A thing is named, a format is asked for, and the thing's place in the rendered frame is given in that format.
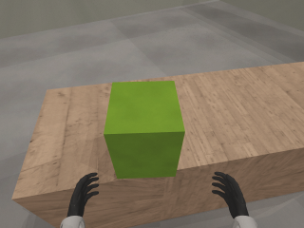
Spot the left robot hand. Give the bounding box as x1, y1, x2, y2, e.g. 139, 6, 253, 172
67, 172, 99, 217

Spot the right robot hand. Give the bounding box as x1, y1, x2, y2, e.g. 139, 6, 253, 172
212, 172, 249, 219

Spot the pedestal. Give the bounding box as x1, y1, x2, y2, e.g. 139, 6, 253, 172
11, 62, 304, 228

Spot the left robot forearm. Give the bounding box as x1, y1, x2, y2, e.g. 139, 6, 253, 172
60, 216, 86, 228

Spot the right robot forearm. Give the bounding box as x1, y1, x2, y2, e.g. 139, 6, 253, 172
231, 216, 257, 228

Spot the carton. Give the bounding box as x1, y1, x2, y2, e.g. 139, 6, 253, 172
104, 81, 185, 179

